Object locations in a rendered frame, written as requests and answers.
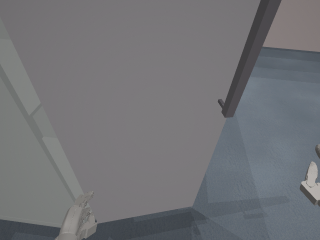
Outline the fridge door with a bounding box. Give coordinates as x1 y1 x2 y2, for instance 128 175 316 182
0 0 261 224

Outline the robot right hand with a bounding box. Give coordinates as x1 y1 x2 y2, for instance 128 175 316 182
299 144 320 207

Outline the robot left hand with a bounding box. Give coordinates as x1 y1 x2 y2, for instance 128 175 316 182
59 191 98 240

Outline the handle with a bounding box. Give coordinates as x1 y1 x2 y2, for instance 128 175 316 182
218 0 282 118

